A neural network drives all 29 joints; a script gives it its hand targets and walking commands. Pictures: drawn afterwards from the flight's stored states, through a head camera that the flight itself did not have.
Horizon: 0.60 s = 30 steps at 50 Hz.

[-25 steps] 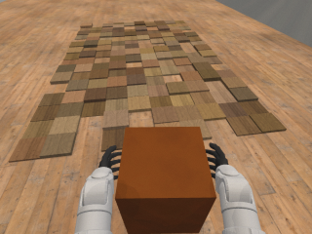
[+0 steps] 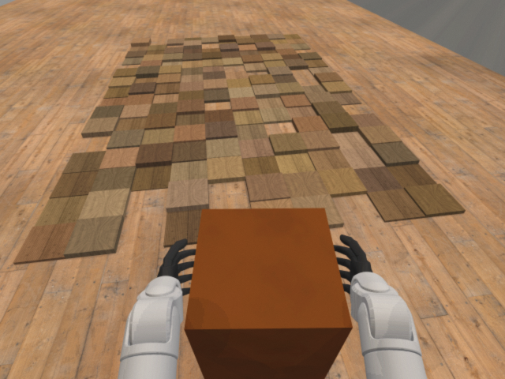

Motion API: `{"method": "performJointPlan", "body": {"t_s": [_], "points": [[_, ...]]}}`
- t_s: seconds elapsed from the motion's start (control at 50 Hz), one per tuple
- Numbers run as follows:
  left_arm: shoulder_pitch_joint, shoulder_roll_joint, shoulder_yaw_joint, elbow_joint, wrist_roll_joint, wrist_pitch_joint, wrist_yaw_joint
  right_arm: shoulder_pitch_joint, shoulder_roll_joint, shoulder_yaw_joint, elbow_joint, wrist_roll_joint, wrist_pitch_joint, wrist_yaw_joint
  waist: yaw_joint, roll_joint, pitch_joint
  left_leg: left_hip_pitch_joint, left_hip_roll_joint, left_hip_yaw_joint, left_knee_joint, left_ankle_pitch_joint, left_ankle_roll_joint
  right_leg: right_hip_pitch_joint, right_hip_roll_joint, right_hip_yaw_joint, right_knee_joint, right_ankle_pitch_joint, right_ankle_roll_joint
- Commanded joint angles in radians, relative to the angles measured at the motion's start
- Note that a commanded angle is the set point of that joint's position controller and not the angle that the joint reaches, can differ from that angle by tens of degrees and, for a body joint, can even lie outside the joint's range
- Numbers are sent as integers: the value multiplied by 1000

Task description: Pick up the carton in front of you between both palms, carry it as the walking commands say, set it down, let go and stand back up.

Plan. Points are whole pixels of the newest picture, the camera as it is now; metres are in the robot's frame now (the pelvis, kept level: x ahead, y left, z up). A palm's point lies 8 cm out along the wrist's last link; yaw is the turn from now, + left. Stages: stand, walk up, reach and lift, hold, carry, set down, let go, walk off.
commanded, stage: carry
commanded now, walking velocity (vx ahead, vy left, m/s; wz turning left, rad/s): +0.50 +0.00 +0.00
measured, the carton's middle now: (263, 298) +0.30 +0.00 -0.02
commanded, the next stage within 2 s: none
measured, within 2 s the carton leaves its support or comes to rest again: neither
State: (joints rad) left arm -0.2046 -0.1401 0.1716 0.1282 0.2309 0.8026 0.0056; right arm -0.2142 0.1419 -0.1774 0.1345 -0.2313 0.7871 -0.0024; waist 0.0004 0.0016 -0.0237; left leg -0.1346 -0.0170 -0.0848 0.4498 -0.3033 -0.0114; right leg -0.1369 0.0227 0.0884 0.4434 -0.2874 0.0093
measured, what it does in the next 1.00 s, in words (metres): walks ahead: right foot, then left foot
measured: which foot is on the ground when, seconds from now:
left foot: down 0.00-0.40, up 0.42-0.62, down 0.64-1.00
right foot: down 0.00-0.18, up 0.20-0.34, down 0.36-0.66, up 0.68-1.00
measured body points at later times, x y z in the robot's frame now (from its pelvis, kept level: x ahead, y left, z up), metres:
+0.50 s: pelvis +0.17 +0.00 -0.01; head +0.16 +0.02 +0.44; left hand +0.42 +0.16 +0.07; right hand +0.43 -0.14 +0.08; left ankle +0.09 +0.10 -0.70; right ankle +0.13 -0.09 -0.74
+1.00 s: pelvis +0.49 +0.02 -0.01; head +0.49 +0.02 +0.44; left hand +0.75 +0.17 +0.08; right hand +0.75 -0.14 +0.08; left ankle +0.32 +0.12 -0.74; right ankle +0.63 -0.08 -0.73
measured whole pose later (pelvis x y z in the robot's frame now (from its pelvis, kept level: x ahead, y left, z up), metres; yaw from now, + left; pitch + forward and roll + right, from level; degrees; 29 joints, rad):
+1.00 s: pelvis +0.49 +0.02 -0.01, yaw +0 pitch +5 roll -1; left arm -0.01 -0.13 0.06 -0.55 0.06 1.19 0.12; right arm -0.05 0.13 -0.05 -0.51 -0.04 1.18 -0.12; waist -0.05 0.02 -0.11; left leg 0.04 0.05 0.18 0.28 -0.40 -0.01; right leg -0.57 -0.05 -0.20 0.53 -0.12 -0.02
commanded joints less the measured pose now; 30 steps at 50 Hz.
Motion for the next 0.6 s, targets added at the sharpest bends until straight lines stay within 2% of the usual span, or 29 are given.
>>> {"method": "performJointPlan", "body": {"t_s": [0.0,0.02,0.04,0.08,0.1,0.12,0.14,0.16,0.18,0.2,0.24,0.26,0.28,0.3,0.32,0.34,0.36,0.38,0.4,0.42,0.44,0.5,0.52,0.54,0.56,0.58], "points": [[-520,-891,-706,-267,-362,54,-183,-495,927,716,-242,352,73,175,13,-96,-233,-166,29,81,80,-140,0,-67,-150,117,-147,-334,-64],[-493,-871,-715,-293,-366,82,-172,-468,910,728,-252,359,100,168,12,-125,-261,-178,16,108,122,-82,0,-29,-182,156,-153,-311,-86],[-477,-855,-720,-318,-371,111,-162,-452,894,735,-266,368,128,159,11,-138,-274,-185,8,121,96,-85,5,-5,-202,171,-145,-313,-102],[-451,-824,-728,-363,-375,169,-134,-441,867,746,-321,389,185,138,7,-104,-282,-77,15,107,2,-138,22,-110,-176,129,-93,-366,-98],[-446,-805,-728,-385,-375,197,-117,-431,848,746,-345,398,214,126,-3,-17,-269,14,73,18,-79,-223,44,-245,-123,52,-6,-355,-72],[-449,-789,-726,-413,-375,230,-101,-390,818,732,-349,400,243,113,-24,174,-230,97,216,-209,-182,-365,98,-428,-46,-66,185,-284,-29],[-450,-780,-735,-443,-388,260,-90,-349,802,711,-360,397,268,99,-35,322,-170,151,338,-395,-281,-390,165,-582,-10,-154,325,-193,-6],[-453,-785,-749,-470,-407,284,-84,-342,803,715,-402,395,292,86,-33,263,-118,152,365,-405,-278,-237,200,-622,-62,-159,352,-180,-5],[-438,-803,-758,-485,-437,304,-82,-340,818,730,-446,405,313,76,-27,184,-106,141,355,-358,-258,-99,204,-610,-72,-160,304,-196,-7],[-414,-811,-764,-503,-460,320,-82,-334,828,745,-484,419,330,68,-25,132,-109,131,337,-296,-237,0,197,-569,-59,-183,223,-196,-9],[-367,-821,-785,-556,-491,342,-75,-299,835,762,-551,436,356,54,-12,118,-142,77,264,-139,-168,200,146,-392,-17,-246,44,-93,-6],[-321,-823,-788,-582,-496,350,-68,-275,840,773,-589,448,368,49,-4,104,-193,18,223,-44,-97,215,110,-230,-6,-268,-27,-15,-6],[-271,-828,-785,-600,-494,358,-60,-245,841,781,-617,459,379,47,3,65,-267,-86,185,44,-3,246,79,-16,-20,-259,-35,27,-14],[-222,-832,-774,-616,-484,364,-52,-230,840,791,-645,473,390,46,18,-24,-330,-217,134,129,149,254,38,169,-96,-141,-64,-5,-55],[-180,-823,-757,-631,-470,369,-44,-235,843,799,-682,488,401,46,34,-238,-357,-420,59,209,350,107,-7,308,-276,136,-129,-20,-135],[-179,-825,-748,-652,-468,376,-38,-248,847,802,-700,507,410,46,35,-281,-324,-637,25,197,441,-176,-2,426,-396,316,-168,115,-226],[-223,-819,-752,-702,-477,381,-31,-267,833,806,-711,523,413,46,33,-179,-324,-694,57,142,532,-280,22,450,-439,332,-148,241,-255],[-263,-820,-761,-741,-484,384,-23,-284,829,811,-726,544,417,46,34,-118,-316,-713,71,132,547,-295,29,428,-451,319,-147,290,-265],[-290,-818,-769,-770,-490,388,-16,-296,826,814,-738,557,418,46,29,-74,-321,-688,89,133,503,-271,30,384,-446,277,-164,226,-255],[-330,-819,-782,-799,-503,391,-11,-310,818,809,-749,561,418,43,27,-72,-300,-659,101,140,421,-250,28,330,-426,227,-183,152,-243],[-348,-817,-793,-816,-520,399,-8,-293,810,796,-740,551,421,36,24,-63,-279,-603,95,170,336,-206,21,265,-391,156,-211,137,-219],[-328,-768,-813,-802,-542,422,-10,-201,778,748,-684,496,432,11,16,-113,-253,-330,39,249,87,15,32,85,-290,-67,-190,144,-136],[-312,-749,-813,-788,-542,430,-12,-168,766,732,-665,475,437,4,7,-109,-249,-209,16,288,3,112,33,25,-262,-126,-142,114,-108],[-283,-727,-809,-769,-536,438,-15,-132,751,717,-644,458,442,-2,2,-90,-272,-52,3,314,-19,146,36,-41,-238,-182,-64,150,-79],[-259,-701,-797,-739,-524,447,-16,-103,735,703,-618,442,448,-7,-9,-51,-311,125,36,284,-23,134,53,-130,-210,-247,68,199,-46],[-263,-676,-780,-715,-515,456,-17,-91,707,691,-603,425,454,-11,-30,94,-310,249,190,57,-116,-34,109,-295,-140,-314,293,131,-4]]}}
